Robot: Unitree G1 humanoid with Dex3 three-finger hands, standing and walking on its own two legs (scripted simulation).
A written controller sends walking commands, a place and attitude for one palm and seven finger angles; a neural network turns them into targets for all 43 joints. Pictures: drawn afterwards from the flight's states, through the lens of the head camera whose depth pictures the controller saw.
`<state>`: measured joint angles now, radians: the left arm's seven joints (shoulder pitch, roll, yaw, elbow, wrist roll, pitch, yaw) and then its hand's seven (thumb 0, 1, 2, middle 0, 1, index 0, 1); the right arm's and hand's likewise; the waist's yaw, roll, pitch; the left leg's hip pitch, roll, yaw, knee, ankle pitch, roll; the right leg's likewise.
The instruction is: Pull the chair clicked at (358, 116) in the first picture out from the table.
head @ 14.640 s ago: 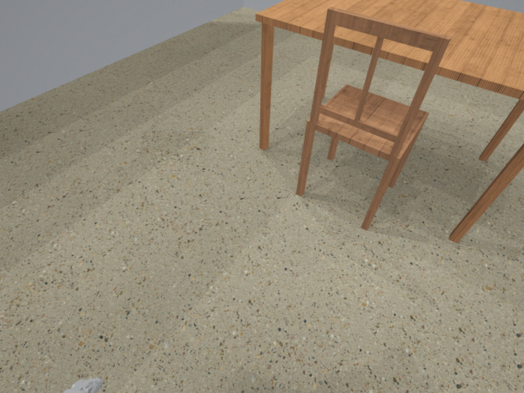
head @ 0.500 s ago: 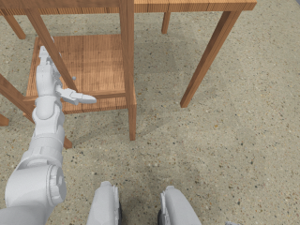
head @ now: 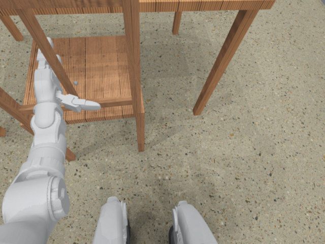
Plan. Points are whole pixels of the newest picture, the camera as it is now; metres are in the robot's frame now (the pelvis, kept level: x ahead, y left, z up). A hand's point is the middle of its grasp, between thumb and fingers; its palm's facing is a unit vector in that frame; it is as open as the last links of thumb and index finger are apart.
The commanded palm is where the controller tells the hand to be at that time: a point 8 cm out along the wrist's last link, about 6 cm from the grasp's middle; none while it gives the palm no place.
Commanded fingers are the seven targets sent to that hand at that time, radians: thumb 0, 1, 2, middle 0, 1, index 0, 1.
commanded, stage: hook a spindle and tug to test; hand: left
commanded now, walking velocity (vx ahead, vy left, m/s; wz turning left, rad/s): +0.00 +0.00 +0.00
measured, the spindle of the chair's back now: (57, 68) +0.52 +0.22 +0.06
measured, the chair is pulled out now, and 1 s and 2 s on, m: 0.00 0.00 0.06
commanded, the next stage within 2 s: step backward, pulling the chair out in 1.52 s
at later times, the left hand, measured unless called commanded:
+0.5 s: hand (74, 83) +0.49 +0.18 +0.04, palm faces +0.13 -0.99 -0.02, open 13.8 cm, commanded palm +0.46 +0.22 +0.04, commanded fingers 0.00 0.06 0.54 -0.50 -1.45 -0.50 -1.45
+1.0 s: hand (71, 83) +0.49 +0.19 +0.04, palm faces +0.13 -0.99 -0.01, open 5.1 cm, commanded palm +0.45 +0.21 +0.04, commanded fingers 0.00 0.90 0.90 -0.50 -1.45 -0.50 -1.45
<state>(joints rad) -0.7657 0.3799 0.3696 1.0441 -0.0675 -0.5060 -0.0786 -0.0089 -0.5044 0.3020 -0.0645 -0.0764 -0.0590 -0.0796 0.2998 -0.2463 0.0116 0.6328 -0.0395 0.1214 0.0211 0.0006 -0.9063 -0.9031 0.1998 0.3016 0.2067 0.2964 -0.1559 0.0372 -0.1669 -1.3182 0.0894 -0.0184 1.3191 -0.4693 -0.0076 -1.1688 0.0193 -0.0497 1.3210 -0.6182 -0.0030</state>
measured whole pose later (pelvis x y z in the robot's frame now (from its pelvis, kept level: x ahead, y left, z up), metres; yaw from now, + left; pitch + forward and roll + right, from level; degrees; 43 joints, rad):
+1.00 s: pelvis +0.01 +0.01 +0.01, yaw +0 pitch +27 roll -4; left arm -0.69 0.34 0.31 0.95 -0.11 -0.50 -0.05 0.01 0.78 0.85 -0.45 -1.44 -0.43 -1.45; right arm 0.29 -0.23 0.00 0.63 -0.04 0.14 0.04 0.00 -0.91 -0.90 0.20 0.30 0.21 0.30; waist -0.14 0.03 -0.17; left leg -1.27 0.08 -0.01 1.29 -0.49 0.00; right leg -1.12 0.01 -0.04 1.27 -0.62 0.01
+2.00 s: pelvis +0.03 +0.01 +0.11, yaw +1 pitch +12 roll -2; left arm -0.59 0.24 0.12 1.08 -0.06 -0.20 0.08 0.04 0.79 0.82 -0.29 -1.10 -0.47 -1.45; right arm 0.29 -0.25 0.00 0.65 0.04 0.13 -0.08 0.00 -0.90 -0.90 0.20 0.30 0.21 0.30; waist -0.11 0.01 -0.02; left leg -0.67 0.07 0.03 0.73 -0.28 0.01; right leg -0.52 0.00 -0.03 0.68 -0.36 0.02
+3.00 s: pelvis -0.05 +0.00 +0.12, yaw +4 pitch +3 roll -1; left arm -0.55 0.15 0.03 1.09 -0.07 -0.23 0.10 0.04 0.73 0.84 -0.31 -1.13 -0.50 -1.45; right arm 0.20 -0.27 0.01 0.81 0.04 -0.07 -0.13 0.00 -0.90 -0.90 0.20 0.30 0.21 0.30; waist -0.07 0.04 0.13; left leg -0.43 0.01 -0.03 0.63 -0.24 -0.02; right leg -0.42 -0.02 -0.06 0.62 -0.25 0.00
